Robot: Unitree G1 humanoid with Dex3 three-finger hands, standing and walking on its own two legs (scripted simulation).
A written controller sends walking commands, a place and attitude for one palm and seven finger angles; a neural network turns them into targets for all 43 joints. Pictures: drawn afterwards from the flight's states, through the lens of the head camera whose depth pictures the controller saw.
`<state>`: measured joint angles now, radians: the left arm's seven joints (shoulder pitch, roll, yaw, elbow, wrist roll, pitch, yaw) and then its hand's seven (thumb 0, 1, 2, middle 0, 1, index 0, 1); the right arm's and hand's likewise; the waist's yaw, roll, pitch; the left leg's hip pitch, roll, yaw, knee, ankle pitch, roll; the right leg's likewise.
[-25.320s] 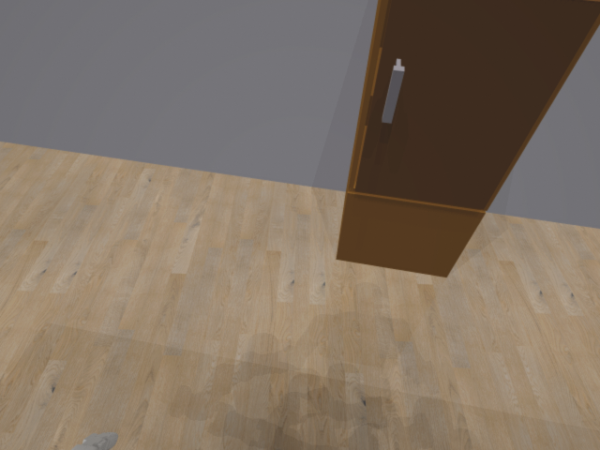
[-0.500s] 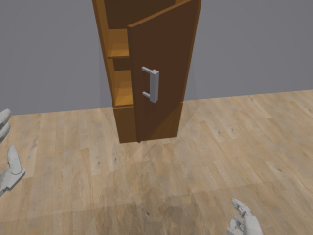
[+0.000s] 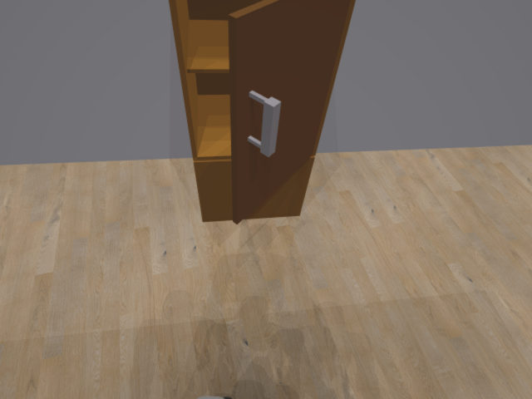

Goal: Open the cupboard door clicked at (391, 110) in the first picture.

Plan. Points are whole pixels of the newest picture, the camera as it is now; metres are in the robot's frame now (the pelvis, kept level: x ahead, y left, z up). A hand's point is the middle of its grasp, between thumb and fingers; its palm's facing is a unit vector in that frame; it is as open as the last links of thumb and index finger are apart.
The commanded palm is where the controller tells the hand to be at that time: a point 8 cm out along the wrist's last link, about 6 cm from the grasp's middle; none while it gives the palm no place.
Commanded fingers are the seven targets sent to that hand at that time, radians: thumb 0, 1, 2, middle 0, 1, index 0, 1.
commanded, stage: let the arm hang, fingers relaxed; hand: left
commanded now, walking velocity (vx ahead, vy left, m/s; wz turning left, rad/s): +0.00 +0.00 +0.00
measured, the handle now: (261, 124) +0.64 +0.05 +0.03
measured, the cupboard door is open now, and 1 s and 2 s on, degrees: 44 44 44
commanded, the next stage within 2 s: look to check the result in 0.66 s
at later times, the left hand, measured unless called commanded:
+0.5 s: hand out of the picture +0.03 +0.17 -0.17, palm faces +0.02 -0.98 -0.21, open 7.3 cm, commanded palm none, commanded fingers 0.00 0.90 0.90 -0.20 -0.30 -0.20 -0.30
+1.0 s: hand out of the picture +0.04 +0.16 -0.17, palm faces +0.01 -0.97 -0.23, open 7.3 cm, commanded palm none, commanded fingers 0.00 0.90 0.90 -0.20 -0.30 -0.20 -0.30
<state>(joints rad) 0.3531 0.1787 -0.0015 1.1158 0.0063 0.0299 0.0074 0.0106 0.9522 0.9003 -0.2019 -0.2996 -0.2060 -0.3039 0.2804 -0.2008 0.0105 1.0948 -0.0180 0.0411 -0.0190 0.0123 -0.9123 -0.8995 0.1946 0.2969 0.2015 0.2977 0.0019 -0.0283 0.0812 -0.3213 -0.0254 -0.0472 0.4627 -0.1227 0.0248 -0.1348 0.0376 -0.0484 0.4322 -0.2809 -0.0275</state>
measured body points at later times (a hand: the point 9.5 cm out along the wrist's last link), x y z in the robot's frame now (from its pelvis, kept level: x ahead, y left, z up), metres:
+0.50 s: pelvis +0.02 -0.01 +0.00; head +0.02 -0.01 +0.45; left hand +0.03 +0.22 -0.15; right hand +0.02 -0.23 -0.16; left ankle +0.08 +0.10 -0.74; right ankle -0.03 -0.10 -0.74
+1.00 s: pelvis +0.04 -0.02 +0.00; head +0.06 -0.03 +0.45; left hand +0.04 +0.21 -0.15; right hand +0.05 -0.25 -0.16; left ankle +0.08 +0.10 -0.74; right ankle -0.03 -0.10 -0.74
